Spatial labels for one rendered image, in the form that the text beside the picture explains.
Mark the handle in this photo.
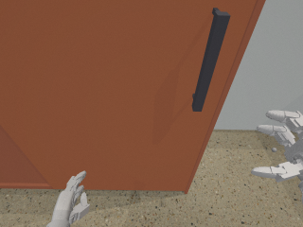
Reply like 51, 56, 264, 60
191, 8, 231, 112

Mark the wardrobe door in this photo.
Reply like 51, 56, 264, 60
0, 0, 257, 191
0, 125, 49, 183

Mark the right robot hand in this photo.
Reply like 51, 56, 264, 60
251, 110, 303, 183

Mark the left robot hand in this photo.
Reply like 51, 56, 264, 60
51, 170, 90, 225

